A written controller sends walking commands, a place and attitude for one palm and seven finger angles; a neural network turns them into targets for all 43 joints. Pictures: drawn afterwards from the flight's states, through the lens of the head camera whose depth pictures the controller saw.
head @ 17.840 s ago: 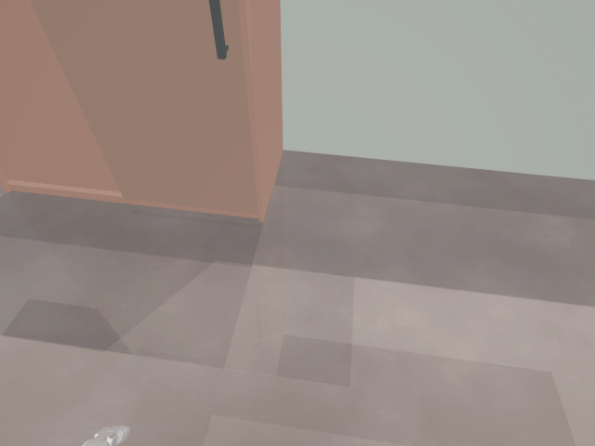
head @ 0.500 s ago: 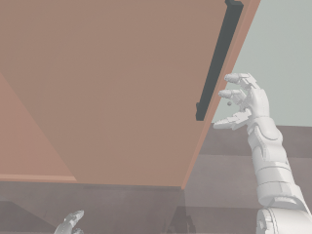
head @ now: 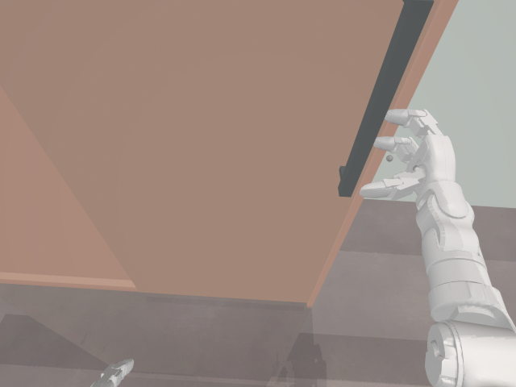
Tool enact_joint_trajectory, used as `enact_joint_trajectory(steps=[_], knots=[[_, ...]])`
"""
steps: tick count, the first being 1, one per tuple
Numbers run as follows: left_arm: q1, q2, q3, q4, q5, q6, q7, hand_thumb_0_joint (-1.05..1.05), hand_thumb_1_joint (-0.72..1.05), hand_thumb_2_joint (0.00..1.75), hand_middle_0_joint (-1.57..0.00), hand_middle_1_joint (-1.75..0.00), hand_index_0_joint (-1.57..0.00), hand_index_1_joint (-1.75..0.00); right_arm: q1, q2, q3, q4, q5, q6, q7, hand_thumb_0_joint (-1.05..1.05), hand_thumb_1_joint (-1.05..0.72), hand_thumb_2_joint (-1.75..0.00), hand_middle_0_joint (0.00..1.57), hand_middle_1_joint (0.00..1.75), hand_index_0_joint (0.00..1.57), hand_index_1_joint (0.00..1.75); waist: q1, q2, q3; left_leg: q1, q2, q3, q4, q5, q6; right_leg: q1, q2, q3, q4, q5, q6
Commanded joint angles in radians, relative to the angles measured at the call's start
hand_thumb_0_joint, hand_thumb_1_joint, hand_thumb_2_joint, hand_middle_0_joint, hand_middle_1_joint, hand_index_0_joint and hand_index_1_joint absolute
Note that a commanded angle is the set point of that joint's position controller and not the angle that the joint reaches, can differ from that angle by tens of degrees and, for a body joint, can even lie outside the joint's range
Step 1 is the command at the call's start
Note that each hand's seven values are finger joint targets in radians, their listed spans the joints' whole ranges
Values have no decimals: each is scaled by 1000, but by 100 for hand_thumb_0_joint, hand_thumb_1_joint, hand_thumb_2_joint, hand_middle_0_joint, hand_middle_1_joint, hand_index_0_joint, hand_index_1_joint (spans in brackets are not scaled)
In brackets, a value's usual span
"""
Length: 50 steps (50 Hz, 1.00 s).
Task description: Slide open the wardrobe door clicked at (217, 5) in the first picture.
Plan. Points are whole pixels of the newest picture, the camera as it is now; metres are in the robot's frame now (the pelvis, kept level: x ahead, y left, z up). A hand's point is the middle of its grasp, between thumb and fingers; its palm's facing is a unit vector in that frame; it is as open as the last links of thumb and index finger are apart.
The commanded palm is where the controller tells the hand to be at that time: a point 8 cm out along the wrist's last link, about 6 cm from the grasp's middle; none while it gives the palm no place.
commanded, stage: feel for the door with the fingertips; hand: right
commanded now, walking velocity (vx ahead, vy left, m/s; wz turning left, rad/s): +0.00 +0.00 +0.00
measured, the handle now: (369, 112) +0.49 -0.11 +0.19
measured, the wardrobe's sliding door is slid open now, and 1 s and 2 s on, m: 0.00 0.00 0.00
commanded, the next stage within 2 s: slide the fingers in behind the handle in 0.34 s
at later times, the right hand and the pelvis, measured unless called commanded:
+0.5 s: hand (389, 151) +0.45 -0.14 +0.15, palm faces -0.05 +1.00 +0.01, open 13.8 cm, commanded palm +0.42 -0.19 +0.14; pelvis +0.01 -0.01 +0.00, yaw +0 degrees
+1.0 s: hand (376, 161) +0.43 -0.12 +0.15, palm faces -0.07 +1.00 +0.01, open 14.0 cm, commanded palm +0.40 -0.17 +0.14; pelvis +0.00 -0.01 +0.00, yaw +0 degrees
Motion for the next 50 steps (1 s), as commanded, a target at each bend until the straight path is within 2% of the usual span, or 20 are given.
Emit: enact_joint_trajectory(steps=[1,5,10,12,13,17,19,20,24,25,26,28,30,35,40,41,43,44,47,50], knots=[[2,131,47,-107,1,-42,5,0,90,90,-20,-30,-20,-30,-467,-151,-16,-185,23,-74,31,0,50,-30,30,120,30,120,13,69,-329,179,-10,-44,-43,368,-10,77,47,15,-33,258,-48],[9,138,47,-105,0,-34,3,0,90,90,-20,-30,-20,-30,-501,-184,-34,-136,13,-61,25,0,50,-30,30,120,30,120,17,55,-276,140,-8,-44,-51,302,-10,47,49,20,-39,212,-49],[12,126,49,-113,7,-39,-2,0,90,90,-20,-30,-20,-30,-530,-188,-39,-230,2,-110,7,0,50,-30,30,120,30,120,1,-18,-389,177,-12,-45,-22,384,0,114,48,23,-22,312,-46],[18,128,50,-104,9,-41,-4,0,90,90,-20,-30,-20,-30,-539,-179,-35,-210,5,-117,4,0,50,-30,30,120,30,120,9,4,-378,168,-15,-41,-20,388,-1,110,46,24,-18,312,-44],[28,132,52,-102,11,-37,-4,0,90,90,-20,-30,-20,-30,-520,-186,-42,-185,2,-116,2,0,50,-30,30,120,30,120,10,48,-369,174,-16,-35,-19,386,-2,96,43,29,-19,317,-46],[33,137,52,-94,7,-31,-6,0,90,90,-20,-30,-20,-30,-521,-185,-46,-113,-4,-87,1,0,50,-30,30,120,30,120,19,44,-317,137,-16,-36,-29,357,-5,68,44,23,-25,276,-45],[35,140,53,-104,9,-25,-8,0,90,90,-20,-30,-20,-30,-490,-210,-75,-102,-8,-80,2,0,50,-30,30,120,30,120,3,52,-332,155,-15,-37,-24,372,-3,62,44,21,-24,293,-46],[31,136,50,-106,8,-23,-8,0,90,90,-20,-30,-20,-30,-511,-187,-49,-108,-7,-78,5,0,50,-30,30,120,30,120,14,47,-324,146,-15,-35,-25,364,-5,61,45,20,-25,281,-45],[32,132,52,-116,9,-21,-12,0,90,90,-20,-30,-20,-30,-474,-184,-59,-131,-2,-86,11,0,50,-30,30,120,30,120,-1,25,-341,145,-18,-33,-19,371,1,78,42,22,-19,310,-43],[29,130,51,-121,10,-24,-15,0,90,90,-20,-30,-20,-30,-477,-146,-29,-154,2,-87,14,0,50,-30,30,120,30,120,3,27,-353,144,-20,-31,-18,377,1,89,42,22,-19,318,-43],[28,131,54,-122,10,-24,-15,0,90,90,-20,-30,-20,-30,-460,-166,-51,-163,4,-89,11,0,50,-30,30,120,30,120,-7,33,-359,151,-20,-29,-14,379,3,89,39,26,-19,327,-41],[25,133,56,-129,9,-23,-16,0,90,90,-20,-30,-20,-30,-448,-152,-34,-195,6,-94,12,0,50,-30,30,120,30,120,-3,64,-359,158,-21,-25,-14,379,2,96,35,28,-18,337,-43],[13,128,53,-133,7,-28,-16,0,90,90,-20,-30,-20,-30,-468,-123,-8,-230,8,-94,11,0,50,-30,30,120,30,120,2,44,-350,138,-23,-25,-19,356,0,106,35,30,-25,317,-42],[-1,128,49,-122,7,-29,-6,0,90,90,-20,-30,-20,-30,-496,-163,-29,-251,-3,-84,-10,0,50,-30,30,120,30,120,3,8,-313,117,-21,-30,-35,288,2,101,37,35,-36,252,-42],[-19,115,50,-131,8,-47,-11,0,90,90,-20,-30,-20,-30,-465,-65,43,-340,4,-87,-18,0,50,-30,30,120,30,120,-4,-26,-384,127,-24,-20,-23,331,6,177,33,44,-31,335,-33],[-19,116,51,-128,8,-50,-13,0,90,90,-20,-30,-20,-30,-426,-64,34,-334,7,-81,-20,0,50,-30,30,120,30,120,-13,-20,-378,128,-24,-18,-22,335,8,179,30,47,-31,348,-30],[-16,119,50,-121,8,-46,-15,0,90,90,-20,-30,-20,-30,-388,-41,48,-285,9,-59,-23,0,50,-30,30,120,30,120,-3,46,-325,126,-25,-12,-31,332,4,147,29,44,-34,335,-35],[-18,123,50,-121,7,-43,-15,0,90,90,-20,-30,-20,-30,-408,-60,39,-299,6,-51,-27,0,50,-30,30,120,30,120,-2,52,-313,126,-24,-12,-30,332,2,129,29,46,-40,325,-34],[-29,117,48,-119,6,-35,-16,0,90,90,-20,-30,-20,-30,-427,-33,57,-268,-6,-14,-49,0,50,-30,30,120,30,120,6,54,-252,97,-21,-11,-45,284,0,103,34,43,-50,263,-35],[-38,113,45,-129,11,-32,-15,0,90,90,-20,-30,-20,-30,-444,-45,39,-295,-11,-11,-74,0,50,-30,30,120,30,120,-3,62,-280,120,-20,-17,-45,281,-1,106,38,40,-51,257,-38]])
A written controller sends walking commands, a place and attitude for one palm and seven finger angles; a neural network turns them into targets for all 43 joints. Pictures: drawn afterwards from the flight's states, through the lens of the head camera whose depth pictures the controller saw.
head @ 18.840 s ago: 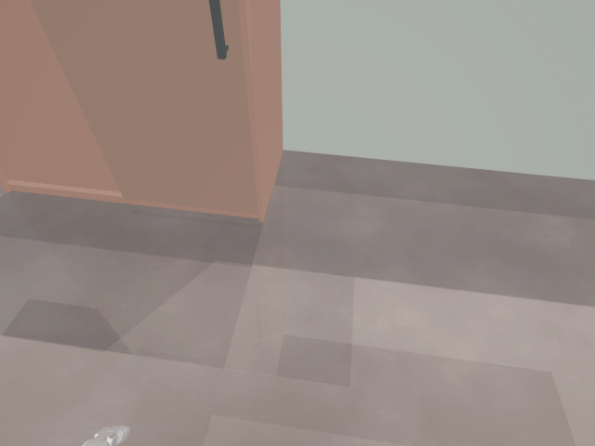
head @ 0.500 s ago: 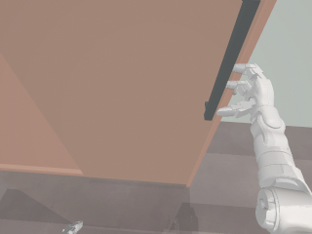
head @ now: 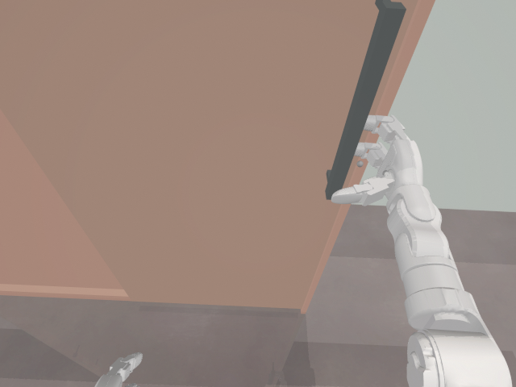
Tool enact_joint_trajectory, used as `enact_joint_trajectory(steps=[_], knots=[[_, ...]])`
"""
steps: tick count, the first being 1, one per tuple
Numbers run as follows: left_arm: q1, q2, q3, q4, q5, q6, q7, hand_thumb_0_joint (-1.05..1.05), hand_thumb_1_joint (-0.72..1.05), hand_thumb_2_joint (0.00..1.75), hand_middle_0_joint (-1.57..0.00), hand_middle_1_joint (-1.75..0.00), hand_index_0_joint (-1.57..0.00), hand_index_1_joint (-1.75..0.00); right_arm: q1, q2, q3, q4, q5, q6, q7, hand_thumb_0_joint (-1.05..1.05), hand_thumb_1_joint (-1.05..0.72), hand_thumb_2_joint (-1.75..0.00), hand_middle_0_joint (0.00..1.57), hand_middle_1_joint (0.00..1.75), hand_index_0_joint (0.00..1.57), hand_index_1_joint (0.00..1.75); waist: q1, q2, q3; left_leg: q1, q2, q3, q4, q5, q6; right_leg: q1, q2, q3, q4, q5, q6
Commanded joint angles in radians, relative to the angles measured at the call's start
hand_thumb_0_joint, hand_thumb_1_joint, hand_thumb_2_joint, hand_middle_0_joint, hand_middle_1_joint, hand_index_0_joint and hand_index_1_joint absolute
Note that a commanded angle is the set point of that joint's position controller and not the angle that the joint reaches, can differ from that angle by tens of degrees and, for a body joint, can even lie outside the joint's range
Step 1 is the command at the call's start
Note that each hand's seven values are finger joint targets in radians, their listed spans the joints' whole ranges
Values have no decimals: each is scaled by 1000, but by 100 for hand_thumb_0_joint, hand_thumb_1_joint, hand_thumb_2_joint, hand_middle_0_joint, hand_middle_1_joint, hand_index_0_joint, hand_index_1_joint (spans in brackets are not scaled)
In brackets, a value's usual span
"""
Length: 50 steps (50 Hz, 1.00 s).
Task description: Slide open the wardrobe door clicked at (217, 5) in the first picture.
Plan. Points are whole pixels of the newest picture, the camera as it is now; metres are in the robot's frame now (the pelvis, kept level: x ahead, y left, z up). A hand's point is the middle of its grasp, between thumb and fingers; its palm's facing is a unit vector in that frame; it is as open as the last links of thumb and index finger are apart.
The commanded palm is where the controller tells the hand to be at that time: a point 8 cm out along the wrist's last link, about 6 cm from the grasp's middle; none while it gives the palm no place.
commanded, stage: slide the fingers in behind the handle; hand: right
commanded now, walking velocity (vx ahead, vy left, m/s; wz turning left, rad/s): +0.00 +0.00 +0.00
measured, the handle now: (352, 116) +0.49 -0.09 +0.19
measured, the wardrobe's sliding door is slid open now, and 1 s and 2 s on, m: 0.00 0.00 0.00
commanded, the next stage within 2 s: move the hooked fingers beside the handle in 0.24 s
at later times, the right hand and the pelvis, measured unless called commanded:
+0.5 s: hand (355, 165) +0.43 -0.10 +0.14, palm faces -0.04 +1.00 +0.00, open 14.2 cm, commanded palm +0.40 -0.16 +0.14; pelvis +0.00 +0.01 +0.00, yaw +0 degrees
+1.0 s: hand (366, 168) +0.42 -0.12 +0.15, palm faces -0.05 +1.00 -0.01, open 14.0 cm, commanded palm +0.39 -0.17 +0.14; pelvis +0.00 +0.01 +0.00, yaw +0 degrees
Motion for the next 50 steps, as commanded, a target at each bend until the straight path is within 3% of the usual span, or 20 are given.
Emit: enact_joint_trajectory(steps=[1,3,6,8,12,13,14,16,19,23,26,29,31,34,36,38,42,46,47,50], knots=[[-15,131,45,-120,8,-40,11,0,90,90,-20,-30,-20,-30,-483,-151,-45,-231,-2,-54,-26,0,50,-30,30,120,30,120,11,75,-274,121,-34,-17,-48,298,16,105,24,38,-60,274,-23],[-15,132,43,-128,12,-38,10,0,90,90,-20,-30,-20,-30,-437,-165,-53,-239,-11,-67,-28,0,50,-30,30,120,30,120,-5,75,-299,153,-32,-20,-40,319,19,105,24,36,-58,294,-24],[-25,122,42,-129,9,-41,10,0,90,90,-20,-30,-20,-30,-463,-148,-36,-273,-7,-84,-19,0,50,-30,30,120,30,120,2,35,-315,155,-32,-26,-42,341,18,121,26,26,-55,296,-23],[-22,128,41,-130,10,-37,12,0,90,90,-20,-30,-20,-30,-453,-156,-33,-256,-7,-83,-14,0,50,-30,30,120,30,120,4,66,-303,174,-30,-24,-45,336,18,104,27,28,-59,284,-25],[-34,121,40,-128,6,-43,16,0,90,90,-20,-30,-20,-30,-472,-125,-7,-280,-1,-78,-8,0,50,-30,30,120,30,120,11,5,-306,153,-32,-28,-53,334,16,124,30,22,-58,274,-24],[-25,126,41,-125,8,-40,17,0,90,90,-20,-30,-20,-30,-460,-135,-18,-254,1,-73,-10,0,50,-30,30,120,30,120,10,71,-292,170,-32,-25,-56,336,16,107,30,28,-59,275,-28],[-30,128,43,-129,5,-42,17,0,90,90,-20,-30,-20,-30,-451,-137,-22,-253,6,-70,-6,0,50,-30,30,120,30,120,12,81,-287,168,-32,-30,-60,338,11,98,29,22,-60,262,-30],[-28,128,42,-122,5,-39,20,0,90,90,-20,-30,-20,-30,-470,-139,-19,-246,5,-69,-3,0,50,-30,30,120,30,120,14,63,-275,161,-32,-31,-65,326,12,95,33,21,-64,249,-29],[-30,122,46,-126,5,-48,16,0,90,90,-20,-30,-20,-30,-469,-97,14,-294,4,-78,-4,0,50,-30,30,120,30,120,11,31,-324,164,-32,-24,-51,362,16,141,31,26,-57,304,-28],[-20,136,43,-114,8,-38,22,0,90,90,-20,-30,-20,-30,-448,-175,-48,-220,6,-69,-6,0,50,-30,30,120,30,120,8,107,-274,185,-29,-31,-68,322,9,79,36,23,-67,245,-32],[-23,135,42,-112,6,-36,28,0,90,90,-20,-30,-20,-30,-475,-205,-68,-194,3,-71,3,0,50,-30,30,120,30,120,10,100,-263,173,-28,-40,-74,300,6,69,37,21,-70,217,-34],[-30,127,40,-124,7,-39,26,0,90,90,-20,-30,-20,-30,-481,-195,-61,-235,1,-87,7,0,50,-30,30,120,30,120,-2,20,-313,192,-26,-38,-57,345,15,102,39,19,-66,268,-31],[-29,126,40,-124,6,-42,23,0,90,90,-20,-30,-20,-30,-456,-187,-61,-243,6,-94,12,0,50,-30,30,120,30,120,-8,7,-337,200,-28,-36,-52,376,17,117,39,16,-60,296,-28],[-18,132,41,-123,5,-42,18,0,90,90,-20,-30,-20,-30,-439,-165,-38,-224,10,-90,21,0,50,-30,30,120,30,120,6,68,-304,191,-32,-26,-51,392,13,103,33,22,-63,308,-30],[-15,135,46,-122,6,-39,18,0,90,90,-20,-30,-20,-30,-401,-174,-60,-200,12,-75,22,0,50,-30,30,120,30,120,-2,97,-299,191,-33,-25,-54,389,12,98,33,19,-65,302,-31],[-17,142,46,-127,5,-29,19,0,90,90,-20,-30,-20,-30,-381,-215,-92,-199,12,-64,22,0,50,-30,30,120,30,120,-9,99,-285,203,-29,-27,-58,374,12,82,34,17,-67,290,-31],[-32,130,43,-139,4,-31,18,0,90,90,-20,-30,-20,-30,-419,-179,-52,-276,5,-68,24,0,50,-30,30,120,30,120,-8,27,-301,185,-30,-29,-53,377,16,114,32,17,-68,307,-29],[-36,130,42,-137,4,-37,19,0,90,90,-20,-30,-20,-30,-412,-176,-50,-297,11,-80,26,0,50,-30,30,120,30,120,-6,26,-293,174,-33,-25,-55,364,19,129,29,23,-67,308,-27],[-34,130,43,-133,4,-37,21,0,90,90,-20,-30,-20,-30,-433,-175,-45,-300,13,-79,26,0,50,-30,30,120,30,120,6,58,-288,168,-35,-23,-59,356,16,132,27,26,-68,299,-28],[-38,136,43,-131,5,-34,26,0,90,90,-20,-30,-20,-30,-391,-213,-85,-257,14,-62,27,0,50,-30,30,120,30,120,-7,77,-279,179,-32,-27,-64,342,14,110,29,25,-74,278,-30]])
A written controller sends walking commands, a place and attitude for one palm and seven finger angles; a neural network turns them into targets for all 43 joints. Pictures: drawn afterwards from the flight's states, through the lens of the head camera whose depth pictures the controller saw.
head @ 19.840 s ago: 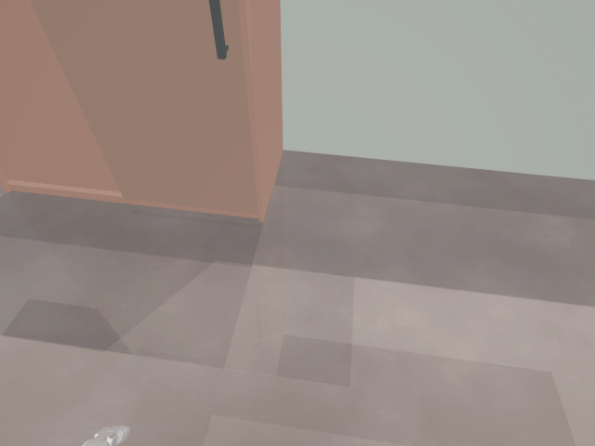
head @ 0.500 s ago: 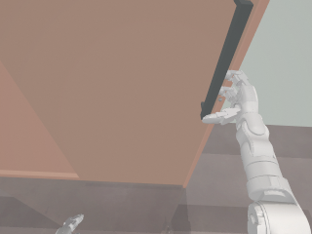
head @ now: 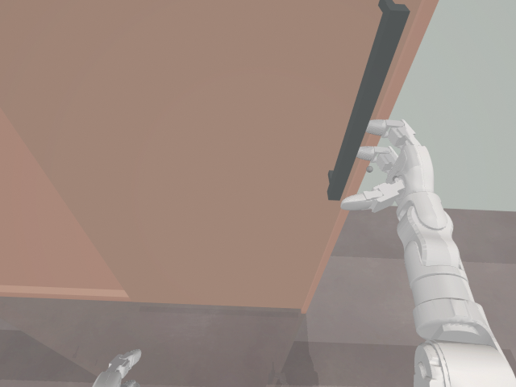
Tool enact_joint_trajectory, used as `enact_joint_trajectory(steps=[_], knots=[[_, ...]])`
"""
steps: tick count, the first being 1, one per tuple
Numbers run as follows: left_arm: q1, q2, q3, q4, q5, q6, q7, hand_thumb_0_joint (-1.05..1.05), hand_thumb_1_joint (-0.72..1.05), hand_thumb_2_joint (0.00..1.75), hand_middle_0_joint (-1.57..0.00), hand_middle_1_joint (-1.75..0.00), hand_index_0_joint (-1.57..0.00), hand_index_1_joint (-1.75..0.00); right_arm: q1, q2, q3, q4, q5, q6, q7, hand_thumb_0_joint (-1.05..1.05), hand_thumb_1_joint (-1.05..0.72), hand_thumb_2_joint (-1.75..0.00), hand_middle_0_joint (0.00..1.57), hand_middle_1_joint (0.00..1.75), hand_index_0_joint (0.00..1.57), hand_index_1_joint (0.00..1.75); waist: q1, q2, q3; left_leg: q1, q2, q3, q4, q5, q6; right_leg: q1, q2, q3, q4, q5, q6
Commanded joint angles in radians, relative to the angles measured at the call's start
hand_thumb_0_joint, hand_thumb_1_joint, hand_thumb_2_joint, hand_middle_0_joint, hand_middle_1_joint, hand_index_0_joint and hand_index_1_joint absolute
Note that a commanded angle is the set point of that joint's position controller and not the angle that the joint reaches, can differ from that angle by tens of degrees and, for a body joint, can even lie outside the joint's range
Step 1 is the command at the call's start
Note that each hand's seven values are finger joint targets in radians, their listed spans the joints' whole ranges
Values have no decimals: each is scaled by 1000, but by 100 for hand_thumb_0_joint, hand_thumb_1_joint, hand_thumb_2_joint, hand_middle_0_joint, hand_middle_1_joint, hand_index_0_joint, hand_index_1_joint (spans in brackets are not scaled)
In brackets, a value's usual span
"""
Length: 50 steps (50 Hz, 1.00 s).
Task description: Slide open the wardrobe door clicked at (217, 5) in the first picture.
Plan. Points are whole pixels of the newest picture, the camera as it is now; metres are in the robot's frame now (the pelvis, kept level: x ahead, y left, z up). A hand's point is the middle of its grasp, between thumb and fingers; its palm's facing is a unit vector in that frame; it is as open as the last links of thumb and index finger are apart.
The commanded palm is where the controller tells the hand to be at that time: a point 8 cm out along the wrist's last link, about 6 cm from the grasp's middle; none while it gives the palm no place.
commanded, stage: move the hooked fingers beside the handle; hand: right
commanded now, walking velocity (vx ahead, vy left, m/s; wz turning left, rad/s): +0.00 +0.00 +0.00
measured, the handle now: (354, 117) +0.49 -0.10 +0.18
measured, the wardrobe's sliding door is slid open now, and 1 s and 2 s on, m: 0.00 0.00 0.00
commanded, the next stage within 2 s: feel for the door with the fingertips in 1.76 s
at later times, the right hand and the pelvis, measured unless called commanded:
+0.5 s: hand (385, 173) +0.41 -0.15 +0.15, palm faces -0.04 +1.00 -0.01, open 14.0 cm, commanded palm +0.39 -0.20 +0.14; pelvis -0.01 +0.00 +0.00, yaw +0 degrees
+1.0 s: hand (395, 169) +0.42 -0.16 +0.15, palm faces -0.04 +1.00 -0.01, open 14.0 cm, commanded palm +0.39 -0.21 +0.14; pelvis +0.00 +0.00 +0.00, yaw +0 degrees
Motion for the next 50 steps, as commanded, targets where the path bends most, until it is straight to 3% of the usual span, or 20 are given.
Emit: enact_joint_trajectory(steps=[1,3,5,7,8,10,12,15,17,19,21,24,26,29,34,40,43,47,48,50], knots=[[-34,132,39,-120,2,-39,16,0,90,90,-20,-30,-20,-30,-451,-195,-70,-186,11,-48,6,0,50,-30,30,120,30,120,5,80,-271,149,-21,-27,-49,315,3,64,40,23,-53,244,-38],[-36,134,39,-124,2,-35,17,0,90,90,-20,-30,-20,-30,-454,-202,-65,-197,5,-46,10,0,50,-30,30,120,30,120,2,64,-272,156,-18,-25,-49,305,7,66,39,27,-57,249,-38],[-46,126,38,-133,2,-40,14,0,90,90,-20,-30,-20,-30,-458,-170,-43,-230,6,-48,14,0,50,-30,30,120,30,120,-1,5,-292,143,-19,-26,-43,319,10,92,40,26,-53,270,-35],[-47,125,37,-135,1,-43,13,0,90,90,-20,-30,-20,-30,-449,-151,-24,-251,11,-54,22,0,50,-30,30,120,30,120,-2,-9,-313,146,-20,-22,-39,331,14,109,37,28,-50,292,-31],[-42,128,39,-133,2,-43,14,0,90,90,-20,-30,-20,-30,-454,-150,-24,-234,16,-54,24,0,50,-30,30,120,30,120,9,34,-304,144,-21,-20,-42,331,11,109,35,30,-45,291,-35],[-43,132,40,-130,0,-44,16,0,90,90,-20,-30,-20,-30,-448,-171,-41,-230,20,-52,29,0,50,-30,30,120,30,120,7,47,-295,137,-24,-19,-45,312,10,98,33,34,-52,271,-34],[-45,132,40,-129,-1,-48,17,0,90,90,-20,-30,-20,-30,-480,-149,-22,-244,24,-50,30,0,50,-30,30,120,30,120,14,50,-287,123,-25,-17,-46,306,10,107,34,39,-54,269,-34],[-40,139,37,-120,2,-45,20,0,90,90,-20,-30,-20,-30,-471,-203,-69,-197,21,-40,24,0,50,-30,30,120,30,120,8,64,-268,121,-22,-20,-52,279,8,83,36,41,-58,242,-35],[-45,135,34,-123,1,-42,21,0,90,90,-20,-30,-20,-30,-477,-201,-63,-189,16,-40,25,0,50,-30,30,120,30,120,6,42,-255,119,-20,-21,-53,261,10,71,38,38,-63,227,-33],[-49,135,36,-131,2,-42,21,0,90,90,-20,-30,-20,-30,-465,-224,-75,-217,9,-52,25,0,50,-30,30,120,30,120,-5,23,-295,143,-16,-26,-49,275,11,83,39,35,-61,243,-35],[-49,133,32,-128,1,-45,24,0,90,90,-20,-30,-20,-30,-486,-224,-72,-212,13,-60,31,0,50,-30,30,120,30,120,3,6,-286,131,-18,-26,-51,271,11,86,38,35,-58,237,-33],[-49,138,33,-134,-1,-48,24,0,90,90,-20,-30,-20,-30,-455,-225,-74,-203,22,-72,45,0,50,-30,30,120,30,120,-2,42,-293,150,-19,-25,-51,273,11,79,36,37,-63,236,-35],[-46,136,35,-129,-1,-52,27,0,90,90,-20,-30,-20,-30,-484,-213,-60,-209,25,-72,55,0,50,-30,30,120,30,120,6,9,-304,136,-21,-26,-50,283,13,101,37,37,-59,246,-34],[-36,147,35,-123,-3,-51,28,0,90,90,-20,-30,-20,-30,-437,-242,-90,-158,35,-59,68,0,50,-30,30,120,30,120,4,62,-276,139,-20,-25,-56,276,8,68,35,36,-61,231,-37],[-35,146,35,-124,-4,-51,28,0,90,90,-20,-30,-20,-30,-481,-235,-71,-170,34,-55,78,0,50,-30,30,120,30,120,14,26,-257,111,-19,-23,-58,250,9,71,36,40,-62,217,-36],[-22,151,35,-115,-1,-57,32,0,90,90,-20,-30,-20,-30,-530,-275,-97,-158,34,-72,79,0,50,-30,30,120,30,120,21,31,-283,113,-20,-28,-53,249,9,70,38,46,-53,216,-38],[-16,153,39,-123,2,-54,30,0,90,90,-20,-30,-20,-30,-475,-311,-128,-173,31,-84,83,0,50,-30,30,120,30,120,-2,26,-338,157,-19,-28,-39,295,12,81,37,43,-47,266,-37],[-19,150,39,-130,0,-52,24,0,90,90,-20,-30,-20,-30,-415,-290,-124,-179,38,-77,98,0,50,-30,30,120,30,120,-8,15,-339,172,-20,-28,-33,357,11,79,38,32,-46,303,-35],[-14,155,42,-131,0,-48,23,0,90,90,-20,-30,-20,-30,-395,-307,-135,-164,37,-71,100,0,50,-30,30,120,30,120,-9,50,-328,184,-18,-24,-32,359,11,64,36,33,-44,307,-36],[-21,151,40,-132,-6,-47,22,0,90,90,-20,-30,-20,-30,-413,-253,-92,-163,42,-54,110,0,50,-30,30,120,30,120,7,33,-281,140,-21,-21,-40,345,9,66,36,31,-46,288,-36]])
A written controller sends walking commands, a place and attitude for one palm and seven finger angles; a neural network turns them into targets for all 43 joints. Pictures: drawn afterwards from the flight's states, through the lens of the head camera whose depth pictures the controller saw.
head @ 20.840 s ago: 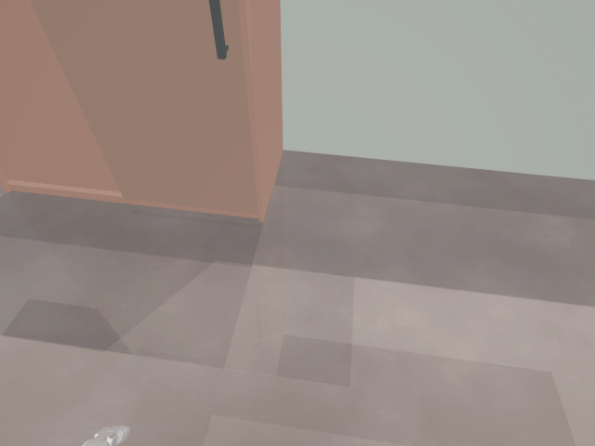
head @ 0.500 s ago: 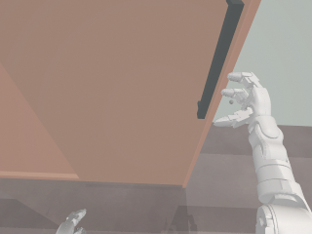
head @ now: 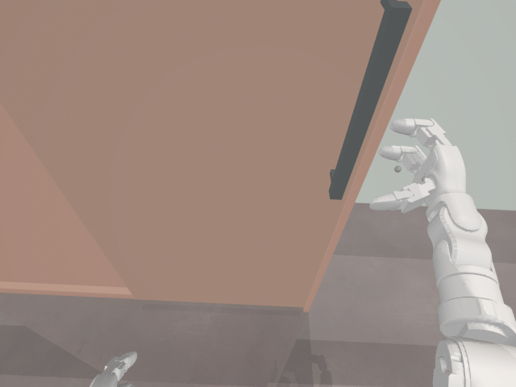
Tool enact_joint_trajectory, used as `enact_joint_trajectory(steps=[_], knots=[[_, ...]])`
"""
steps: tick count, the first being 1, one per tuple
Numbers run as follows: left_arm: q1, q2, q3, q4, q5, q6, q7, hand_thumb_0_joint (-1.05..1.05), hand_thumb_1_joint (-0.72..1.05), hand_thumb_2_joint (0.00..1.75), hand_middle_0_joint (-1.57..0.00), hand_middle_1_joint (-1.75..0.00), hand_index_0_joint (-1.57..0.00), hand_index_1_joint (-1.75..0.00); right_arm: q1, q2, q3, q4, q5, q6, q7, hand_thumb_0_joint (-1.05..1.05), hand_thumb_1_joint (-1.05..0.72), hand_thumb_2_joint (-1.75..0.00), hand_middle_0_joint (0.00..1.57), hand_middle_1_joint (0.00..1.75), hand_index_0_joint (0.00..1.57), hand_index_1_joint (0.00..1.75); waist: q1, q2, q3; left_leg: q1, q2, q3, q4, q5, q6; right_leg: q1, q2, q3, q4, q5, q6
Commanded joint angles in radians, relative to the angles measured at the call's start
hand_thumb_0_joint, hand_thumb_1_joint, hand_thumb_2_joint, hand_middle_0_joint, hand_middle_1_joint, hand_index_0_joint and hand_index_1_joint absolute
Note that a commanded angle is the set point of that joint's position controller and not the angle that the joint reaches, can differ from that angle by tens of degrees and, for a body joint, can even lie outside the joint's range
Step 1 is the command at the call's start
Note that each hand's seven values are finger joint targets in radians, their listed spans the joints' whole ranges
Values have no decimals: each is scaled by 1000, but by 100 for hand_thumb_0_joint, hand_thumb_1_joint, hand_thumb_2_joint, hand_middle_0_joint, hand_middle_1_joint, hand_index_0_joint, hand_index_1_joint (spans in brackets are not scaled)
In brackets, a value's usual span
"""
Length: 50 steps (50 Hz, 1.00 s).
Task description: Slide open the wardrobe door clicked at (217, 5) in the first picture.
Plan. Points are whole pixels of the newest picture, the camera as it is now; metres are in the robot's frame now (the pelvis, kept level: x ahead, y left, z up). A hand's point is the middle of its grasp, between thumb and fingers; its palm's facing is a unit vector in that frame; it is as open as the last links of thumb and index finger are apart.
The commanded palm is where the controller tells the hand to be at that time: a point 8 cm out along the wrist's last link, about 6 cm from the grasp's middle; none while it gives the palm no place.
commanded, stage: move the hooked fingers beside the handle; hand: right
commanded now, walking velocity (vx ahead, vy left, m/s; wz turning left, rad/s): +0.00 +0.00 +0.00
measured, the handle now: (356, 116) +0.49 -0.10 +0.18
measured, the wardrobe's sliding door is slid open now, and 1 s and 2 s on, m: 0.00 0.00 0.00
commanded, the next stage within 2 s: feel for the door with the fingertips in 0.76 s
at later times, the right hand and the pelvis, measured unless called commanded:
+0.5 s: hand (401, 175) +0.41 -0.17 +0.15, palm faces -0.06 +1.00 -0.01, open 14.0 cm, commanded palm +0.38 -0.21 +0.14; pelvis +0.00 +0.00 +0.00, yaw -1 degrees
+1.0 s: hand (393, 172) +0.41 -0.16 +0.14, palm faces -0.07 +1.00 -0.01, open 14.0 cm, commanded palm +0.39 -0.20 +0.14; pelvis +0.00 +0.00 +0.00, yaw -1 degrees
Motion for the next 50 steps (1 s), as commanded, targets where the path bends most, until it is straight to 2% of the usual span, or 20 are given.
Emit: enact_joint_trajectory(steps=[1,4,6,10,13,14,16,18,22,24,27,29,32,33,36,37,41,45,48,50], knots=[[-34,139,50,-130,-1,-39,7,0,90,90,-20,-30,-20,-30,-403,-162,-17,-208,19,-37,18,0,50,-30,30,120,30,120,-3,36,-267,146,-23,-17,-34,327,12,81,32,33,-48,280,-32],[-37,141,52,-138,0,-35,8,0,90,90,-20,-30,-20,-30,-393,-179,-36,-240,24,-27,14,0,50,-30,30,120,30,120,-6,41,-280,156,-21,-22,-34,338,11,85,34,31,-41,287,-36],[-42,134,52,-141,1,-37,7,0,90,90,-20,-30,-20,-30,-410,-180,-36,-303,24,-35,12,0,50,-30,30,120,30,120,-13,-3,-318,167,-21,-25,-28,359,15,115,36,31,-36,316,-34],[-44,134,47,-131,3,-37,13,0,90,90,-20,-30,-20,-30,-447,-189,-31,-313,21,-43,4,0,50,-30,30,120,30,120,5,16,-297,158,-21,-25,-31,349,11,106,35,36,-35,299,-36],[-42,140,49,-130,6,-30,16,0,90,90,-20,-30,-20,-30,-402,-252,-85,-299,14,-38,-1,0,50,-30,30,120,30,120,-15,32,-311,190,-17,-27,-27,353,13,94,35,34,-36,305,-37],[-56,130,42,-133,4,-29,16,0,90,90,-20,-30,-20,-30,-411,-199,-41,-287,14,-31,5,0,50,-30,30,120,30,120,-6,-3,-293,174,-15,-27,-28,359,13,98,38,31,-39,306,-35],[-56,130,44,-133,3,-32,14,0,90,90,-20,-30,-20,-30,-396,-193,-38,-277,15,-26,12,0,50,-30,30,120,30,120,-14,-20,-296,168,-17,-23,-27,350,17,103,37,35,-39,308,-31],[-54,134,46,-139,2,-31,13,0,90,90,-20,-30,-20,-30,-371,-172,-21,-265,21,-18,21,0,50,-30,30,120,30,120,-8,20,-293,169,-18,-18,-27,353,15,103,35,36,-34,315,-34],[-60,134,47,-143,-2,-33,11,0,90,90,-20,-30,-20,-30,-387,-131,10,-286,32,-5,30,0,50,-30,30,120,30,120,-2,8,-291,140,-21,-14,-28,337,16,116,35,41,-34,307,-30],[-56,136,49,-140,0,-34,10,0,90,90,-20,-30,-20,-30,-392,-143,-4,-285,33,-5,21,0,50,-30,30,120,30,120,-1,41,-290,140,-21,-12,-27,338,14,111,33,44,-33,309,-32],[-62,130,46,-140,3,-37,8,0,90,90,-20,-30,-20,-30,-432,-137,0,-319,25,-13,1,0,50,-30,30,120,30,120,0,6,-286,129,-21,-14,-28,321,15,119,36,47,-35,300,-30],[-58,134,45,-136,7,-33,10,0,90,90,-20,-30,-20,-30,-417,-195,-46,-315,15,-21,-16,0,50,-30,30,120,30,120,-12,30,-304,155,-18,-18,-24,320,15,104,34,49,-37,299,-31],[-64,126,40,-130,7,-32,12,0,90,90,-20,-30,-20,-30,-466,-160,-11,-285,6,-25,-24,0,50,-30,30,120,30,120,4,9,-262,124,-19,-20,-36,281,13,96,35,44,-43,256,-31],[-53,133,42,-126,9,-30,13,0,90,90,-20,-30,-20,-30,-448,-202,-44,-266,4,-28,-28,0,50,-30,30,120,30,120,-3,51,-269,145,-18,-19,-36,276,13,84,33,49,-44,255,-34],[-67,129,37,-132,6,-29,18,0,90,90,-20,-30,-20,-30,-461,-195,-33,-246,2,-30,-16,0,50,-30,30,120,30,120,-5,-1,-271,140,-16,-27,-40,257,14,80,37,40,-51,228,-31],[-59,129,35,-125,7,-31,18,0,90,90,-20,-30,-20,-30,-476,-176,-18,-222,4,-30,-12,0,50,-30,30,120,30,120,2,-3,-260,130,-18,-22,-41,254,16,80,37,44,-52,226,-30],[-45,138,39,-124,5,-32,21,0,90,90,-20,-30,-20,-30,-480,-216,-46,-193,11,-43,10,0,50,-30,30,120,30,120,0,16,-285,145,-17,-27,-40,255,14,67,37,41,-49,218,-33],[-35,133,47,-130,4,-45,12,0,90,90,-20,-30,-20,-30,-474,-138,9,-235,24,-56,24,0,50,-30,30,120,30,120,3,-17,-340,137,-22,-19,-24,312,18,121,34,46,-32,291,-30],[-26,137,51,-119,3,-47,8,0,90,90,-20,-30,-20,-30,-462,-111,30,-225,30,-55,17,0,50,-30,30,120,30,120,15,44,-303,129,-25,-10,-29,301,15,105,30,49,-32,285,-31],[-34,137,52,-118,2,-49,5,0,90,90,-20,-30,-20,-30,-476,-111,26,-240,27,-49,0,0,50,-30,30,120,30,120,14,42,-284,113,-25,-12,-34,277,12,92,32,49,-38,252,-31]])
